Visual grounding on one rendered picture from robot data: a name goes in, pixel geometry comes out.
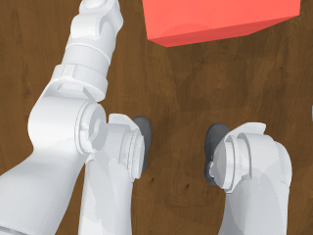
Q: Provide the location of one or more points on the left robot forearm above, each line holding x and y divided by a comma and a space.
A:
88, 55

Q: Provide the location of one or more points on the robot left upper arm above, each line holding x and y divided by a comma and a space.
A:
34, 195

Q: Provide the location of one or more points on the carton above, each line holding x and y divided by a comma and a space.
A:
180, 22

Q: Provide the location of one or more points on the right robot foot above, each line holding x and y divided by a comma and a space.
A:
215, 133

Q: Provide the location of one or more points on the robot left thigh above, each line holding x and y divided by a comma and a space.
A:
108, 182

